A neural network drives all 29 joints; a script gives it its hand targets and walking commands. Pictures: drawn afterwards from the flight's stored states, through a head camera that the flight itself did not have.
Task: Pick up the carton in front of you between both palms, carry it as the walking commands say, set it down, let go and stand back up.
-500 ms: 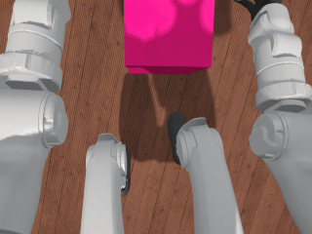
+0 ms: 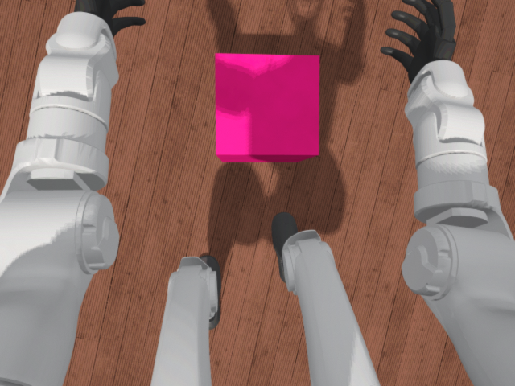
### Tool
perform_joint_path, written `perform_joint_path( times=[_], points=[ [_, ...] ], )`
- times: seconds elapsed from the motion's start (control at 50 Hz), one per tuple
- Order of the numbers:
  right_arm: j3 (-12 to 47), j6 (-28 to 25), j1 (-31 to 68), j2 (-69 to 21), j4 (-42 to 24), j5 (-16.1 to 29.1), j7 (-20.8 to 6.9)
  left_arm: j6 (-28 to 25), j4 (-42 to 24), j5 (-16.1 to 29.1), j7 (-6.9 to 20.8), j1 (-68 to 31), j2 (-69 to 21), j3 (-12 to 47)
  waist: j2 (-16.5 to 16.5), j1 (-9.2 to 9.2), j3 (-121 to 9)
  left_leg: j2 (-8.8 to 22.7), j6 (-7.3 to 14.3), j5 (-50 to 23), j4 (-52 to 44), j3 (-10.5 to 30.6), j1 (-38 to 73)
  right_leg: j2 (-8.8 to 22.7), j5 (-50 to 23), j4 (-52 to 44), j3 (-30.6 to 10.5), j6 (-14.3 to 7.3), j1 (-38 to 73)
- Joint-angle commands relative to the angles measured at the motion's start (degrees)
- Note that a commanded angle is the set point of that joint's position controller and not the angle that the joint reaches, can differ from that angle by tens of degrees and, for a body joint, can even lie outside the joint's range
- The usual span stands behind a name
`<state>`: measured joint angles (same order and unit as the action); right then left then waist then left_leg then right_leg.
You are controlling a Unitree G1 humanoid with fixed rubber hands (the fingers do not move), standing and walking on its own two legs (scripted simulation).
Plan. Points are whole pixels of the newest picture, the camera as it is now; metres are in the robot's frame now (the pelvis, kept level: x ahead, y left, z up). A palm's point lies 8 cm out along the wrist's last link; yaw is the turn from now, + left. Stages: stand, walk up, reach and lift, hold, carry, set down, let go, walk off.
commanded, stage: set down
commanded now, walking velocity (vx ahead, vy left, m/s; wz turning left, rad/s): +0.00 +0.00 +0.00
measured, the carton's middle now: (263, 117) +0.52 -0.10 -0.47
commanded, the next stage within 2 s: let go in 0.04 s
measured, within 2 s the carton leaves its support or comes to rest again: neither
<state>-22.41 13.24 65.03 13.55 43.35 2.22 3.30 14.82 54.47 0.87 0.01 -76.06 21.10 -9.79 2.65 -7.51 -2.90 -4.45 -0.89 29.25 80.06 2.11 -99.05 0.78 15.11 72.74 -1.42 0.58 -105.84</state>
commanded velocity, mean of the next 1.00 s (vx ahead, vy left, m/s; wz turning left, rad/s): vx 0.00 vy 0.00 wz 0.00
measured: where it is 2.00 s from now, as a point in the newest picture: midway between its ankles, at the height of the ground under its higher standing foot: (248, 282)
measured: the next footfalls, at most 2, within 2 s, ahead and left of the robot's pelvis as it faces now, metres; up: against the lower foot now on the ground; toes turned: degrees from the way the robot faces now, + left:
none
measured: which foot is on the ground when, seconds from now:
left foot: down 0.00-1.00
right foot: down 0.00-1.00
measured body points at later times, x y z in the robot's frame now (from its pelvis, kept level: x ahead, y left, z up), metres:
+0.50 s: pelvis +0.04 -0.02 +0.12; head +0.28 -0.04 +0.50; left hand +0.46 +0.14 +0.01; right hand +0.39 -0.29 +0.01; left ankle +0.04 +0.12 -0.56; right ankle +0.13 -0.13 -0.56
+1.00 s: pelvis +0.09 +0.00 +0.18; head +0.16 -0.01 +0.62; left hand +0.31 +0.21 +0.09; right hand +0.25 -0.25 +0.10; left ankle +0.04 +0.12 -0.56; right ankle +0.13 -0.12 -0.56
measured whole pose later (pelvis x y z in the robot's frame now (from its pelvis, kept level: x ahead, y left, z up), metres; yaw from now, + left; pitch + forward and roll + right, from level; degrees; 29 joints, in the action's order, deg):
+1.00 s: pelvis +0.09 +0.00 +0.18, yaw -3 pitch +4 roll -1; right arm -1.3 2.6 -13.4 12.7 22.2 1.0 -3.8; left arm 1.0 28.4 -2.5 2.0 7.4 10.4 -4.8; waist 0.4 -2.0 3.5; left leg -0.3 0.0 19.5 27.9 3.2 -12.7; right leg -1.6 9.2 25.7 -1.1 0.0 -20.8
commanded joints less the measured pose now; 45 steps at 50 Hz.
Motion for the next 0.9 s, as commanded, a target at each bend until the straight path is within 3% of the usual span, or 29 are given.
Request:
perform_joint_path(
  times=[0.0,0.12,0.24,0.32,0.38,0.48,0.66,0.76,0.88],
  points=[
    [-1.22,-1.42,11.26,6.35,-5.70,-1.31,-0.28,-1.61,-4.71,-0.86,0.70,-14.88,5.53,-1.41,2.90,-2.68,-58.17,-1.94,-1.32,-13.20,-14.75,-3.71,13.50,-2.92,-22.60,-3.55,4.30,0.99,56.93],
    [-1.38,-2.85,3.79,5.09,-6.50,-5.19,-2.57,-2.95,-5.99,-4.58,0.04,-6.25,1.93,-4.45,2.64,-1.46,-59.88,-1.71,-2.03,-18.72,-21.45,-2.99,21.75,-2.83,-25.96,-9.38,4.20,0.47,63.83],
    [1.90,-4.16,-10.71,6.09,-11.77,-8.57,-7.05,-4.02,-17.20,-7.79,-3.94,11.26,-5.24,-5.82,0.77,-0.74,-61.46,-1.72,-2.95,-24.68,-28.14,-2.70,30.97,-2.72,-31.92,-15.05,3.01,-1.02,76.58],
    [5.00,-5.15,-19.42,6.41,-15.41,-8.41,-8.89,-5.40,-25.34,-7.81,-5.30,20.92,-7.35,-5.00,-0.95,-0.23,-54.97,-1.49,-2.70,-21.08,-33.22,-2.87,32.22,-2.00,-31.42,-19.43,1.30,-1.30,84.66],
    [7.77,-6.01,-26.67,5.34,-15.98,-7.06,-9.59,-6.63,-27.83,-7.39,-4.82,27.74,-7.74,-3.97,-1.44,0.65,-48.00,-1.12,-2.22,-16.09,-36.35,-3.32,33.35,-1.48,-27.70,-22.86,0.26,-1.15,88.35],
    [11.25,-8.02,-38.96,3.44,-16.63,-4.95,-9.52,-9.02,-26.33,-6.62,-2.65,40.26,-7.99,-2.58,-2.91,1.77,-38.54,-0.55,-1.42,-11.56,-40.13,-3.35,36.37,-0.94,-23.95,-27.63,-1.33,-0.53,94.13],
    [16.21,-11.55,-59.30,2.50,-22.09,-2.38,-7.65,-13.63,-25.00,-4.97,-0.51,60.28,-6.95,-0.58,-5.64,3.09,-26.65,0.49,0.00,-12.53,-47.00,-2.20,47.88,-0.69,-26.11,-34.71,-2.84,0.40,105.09],
    [18.53,-12.54,-69.44,2.73,-25.61,-1.21,-6.80,-15.46,-27.35,-4.36,0.31,69.80,-6.54,1.00,-4.80,3.56,-19.28,1.28,0.63,-14.74,-51.63,-1.66,59.58,-1.05,-25.49,-39.18,-2.08,0.86,106.97],
    [19.78,-12.41,-75.02,3.65,-26.76,-0.82,-6.90,-15.55,-30.47,-3.99,1.37,78.51,-6.14,2.67,-0.84,5.63,-8.60,2.74,0.83,-17.29,-57.66,-1.14,70.84,-2.22,-20.30,-44.56,-0.38,0.64,107.61]
  ],
)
